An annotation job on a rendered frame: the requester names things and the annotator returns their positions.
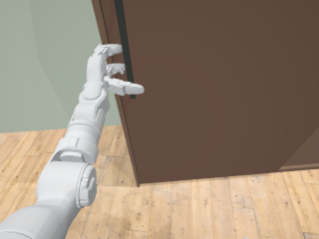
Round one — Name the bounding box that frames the wardrobe door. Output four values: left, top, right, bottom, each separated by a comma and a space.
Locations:
101, 0, 319, 184
282, 127, 319, 166

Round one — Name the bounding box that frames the left robot forearm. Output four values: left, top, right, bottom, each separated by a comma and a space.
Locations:
36, 80, 110, 200

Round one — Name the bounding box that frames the left robot upper arm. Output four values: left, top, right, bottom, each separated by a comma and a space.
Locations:
0, 160, 97, 239

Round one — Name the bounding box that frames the handle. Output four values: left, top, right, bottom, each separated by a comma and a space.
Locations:
114, 0, 136, 99

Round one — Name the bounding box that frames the robot left hand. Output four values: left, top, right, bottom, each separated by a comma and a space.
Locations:
86, 44, 145, 96

